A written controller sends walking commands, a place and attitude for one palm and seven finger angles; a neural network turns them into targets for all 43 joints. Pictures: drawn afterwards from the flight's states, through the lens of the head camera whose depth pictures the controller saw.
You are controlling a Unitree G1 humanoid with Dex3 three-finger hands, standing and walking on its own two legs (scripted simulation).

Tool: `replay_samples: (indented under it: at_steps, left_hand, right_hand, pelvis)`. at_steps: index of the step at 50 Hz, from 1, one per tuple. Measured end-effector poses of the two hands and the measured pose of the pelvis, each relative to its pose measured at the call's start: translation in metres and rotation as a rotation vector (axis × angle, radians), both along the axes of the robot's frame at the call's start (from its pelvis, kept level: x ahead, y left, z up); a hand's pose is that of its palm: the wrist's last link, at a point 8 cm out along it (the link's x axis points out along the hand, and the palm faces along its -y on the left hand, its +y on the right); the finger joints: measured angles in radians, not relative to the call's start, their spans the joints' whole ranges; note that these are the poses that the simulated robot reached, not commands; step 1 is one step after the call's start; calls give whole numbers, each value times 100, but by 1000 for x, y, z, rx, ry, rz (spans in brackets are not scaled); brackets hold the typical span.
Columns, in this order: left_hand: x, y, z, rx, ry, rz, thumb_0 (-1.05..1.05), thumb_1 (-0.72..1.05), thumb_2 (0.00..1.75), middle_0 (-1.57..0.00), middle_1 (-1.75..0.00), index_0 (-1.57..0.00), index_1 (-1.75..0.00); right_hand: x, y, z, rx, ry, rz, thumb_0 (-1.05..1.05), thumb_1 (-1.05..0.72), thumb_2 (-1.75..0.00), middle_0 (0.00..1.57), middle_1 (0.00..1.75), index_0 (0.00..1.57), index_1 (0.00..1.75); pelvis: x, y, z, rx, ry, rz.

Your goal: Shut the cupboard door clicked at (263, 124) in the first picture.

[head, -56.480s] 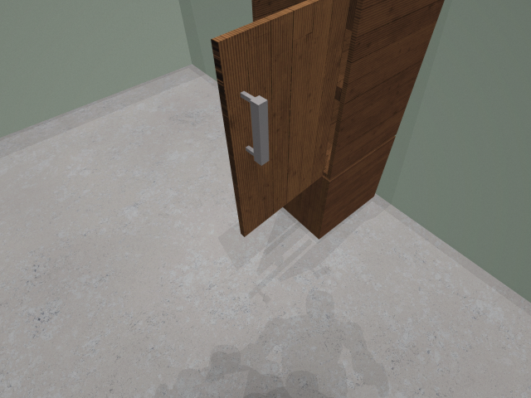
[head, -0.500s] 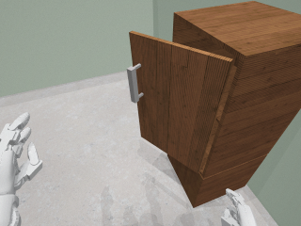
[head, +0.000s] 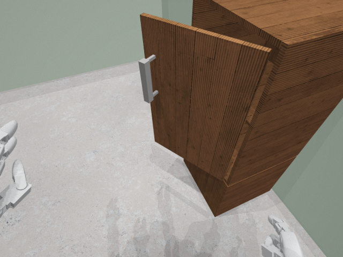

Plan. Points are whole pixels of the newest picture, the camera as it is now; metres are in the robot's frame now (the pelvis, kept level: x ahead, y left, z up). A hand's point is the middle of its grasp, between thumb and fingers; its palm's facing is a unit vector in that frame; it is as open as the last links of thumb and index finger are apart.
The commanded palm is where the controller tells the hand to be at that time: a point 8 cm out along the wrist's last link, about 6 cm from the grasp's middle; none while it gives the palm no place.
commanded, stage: step back with the hand held close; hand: left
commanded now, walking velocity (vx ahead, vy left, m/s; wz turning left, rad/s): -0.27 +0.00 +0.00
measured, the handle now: (150, 79) +0.64 +0.12 +0.06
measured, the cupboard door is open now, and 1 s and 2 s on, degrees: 31 31 31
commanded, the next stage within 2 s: stop stepping back and stand still in 0.94 s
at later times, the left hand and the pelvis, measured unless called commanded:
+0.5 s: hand out of the picture +0.11 +0.26 +0.17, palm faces +0.50 -0.74 -0.44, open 7.4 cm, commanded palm +0.05 +0.29 +0.18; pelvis -0.08 -0.01 -0.02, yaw +2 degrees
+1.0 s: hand out of the picture +0.01 +0.26 +0.16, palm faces +0.51 -0.75 -0.42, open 7.4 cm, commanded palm -0.05 +0.28 +0.18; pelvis -0.19 -0.02 -0.02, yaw +0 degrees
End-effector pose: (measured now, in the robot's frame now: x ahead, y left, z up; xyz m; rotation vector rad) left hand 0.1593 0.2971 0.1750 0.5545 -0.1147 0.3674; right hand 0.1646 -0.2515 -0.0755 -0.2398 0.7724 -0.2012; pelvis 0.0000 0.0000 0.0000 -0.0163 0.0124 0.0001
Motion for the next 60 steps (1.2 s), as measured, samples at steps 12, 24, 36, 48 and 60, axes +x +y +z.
replay_samples:
  at_steps: [12,24,36,48,60]
  left_hand:
    - [-45,17,4,45,-108,19,1,89,90,-22,-30,-21,-30]
    - [-91,-2,3,65,-237,19,2,88,90,-22,-30,-22,-30]
    - [-124,4,4,74,-235,-15,1,88,90,-22,-30,-21,-30]
    - [-196,11,4,81,-233,72,2,89,90,-21,-30,-21,-30]
    - [-223,-10,18,49,-316,-124,1,88,90,-22,-30,-22,-30]
  right_hand:
    - [-36,20,6,14,-77,29,1,-90,-90,20,30,20,30]
    - [-92,3,-11,-30,-27,63,1,-90,-90,20,30,21,30]
    - [-137,0,-9,-48,5,33,1,-90,-90,20,30,20,30]
    - [-148,28,-12,9,-68,157,1,-90,-90,20,30,21,30]
    - [-217,9,10,-13,-149,12,1,-90,-90,20,30,21,30]
  pelvis:
    - [-43,6,-10,-2,-15,-10]
    - [-80,-10,-23,-12,-45,33]
    - [-120,-2,-20,-23,-20,45]
    - [-171,-16,-24,-38,91,28]
    - [-213,-13,-21,-51,-51,22]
